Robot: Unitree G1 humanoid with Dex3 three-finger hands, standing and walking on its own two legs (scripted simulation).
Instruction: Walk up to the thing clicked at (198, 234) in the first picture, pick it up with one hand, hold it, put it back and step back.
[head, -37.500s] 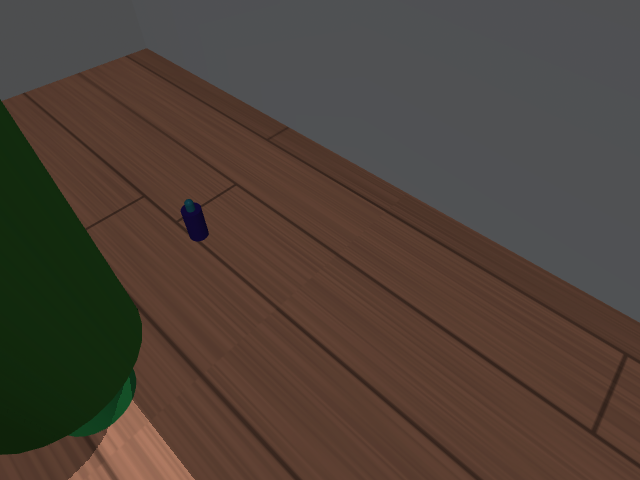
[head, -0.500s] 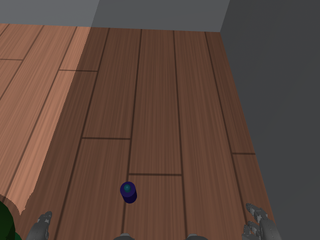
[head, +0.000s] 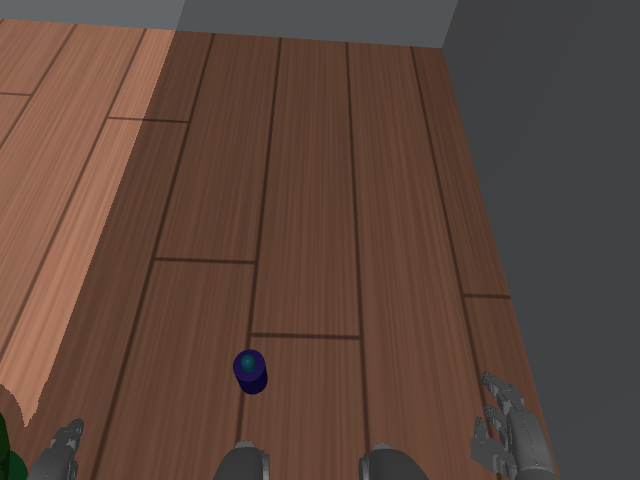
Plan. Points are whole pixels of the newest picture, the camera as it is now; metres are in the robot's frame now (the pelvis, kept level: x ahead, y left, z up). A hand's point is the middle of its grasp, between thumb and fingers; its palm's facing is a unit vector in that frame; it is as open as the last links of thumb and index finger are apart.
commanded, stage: go down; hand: left
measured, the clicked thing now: (250, 370) +0.41 +0.14 -0.59
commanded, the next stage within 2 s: approach in 1.88 s
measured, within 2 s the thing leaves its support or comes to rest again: neither
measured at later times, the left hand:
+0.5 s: hand (122, 404) +0.26 +0.30 -0.22, palm faces +0.02 -0.99 -0.17, open 17.4 cm
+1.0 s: hand (127, 371) +0.33 +0.32 -0.26, palm faces -0.03 -0.99 -0.10, open 17.4 cm
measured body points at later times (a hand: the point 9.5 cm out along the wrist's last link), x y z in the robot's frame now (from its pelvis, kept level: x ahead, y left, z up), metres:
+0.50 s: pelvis -0.05 +0.00 -0.14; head +0.12 +0.02 +0.28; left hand +0.26 +0.35 -0.20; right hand +0.09 -0.28 -0.24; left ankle +0.01 +0.12 -0.66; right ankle -0.01 -0.14 -0.66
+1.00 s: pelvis -0.08 +0.00 -0.23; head +0.13 +0.03 +0.17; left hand +0.32 +0.37 -0.25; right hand +0.05 -0.29 -0.33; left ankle +0.00 +0.12 -0.66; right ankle -0.01 -0.14 -0.66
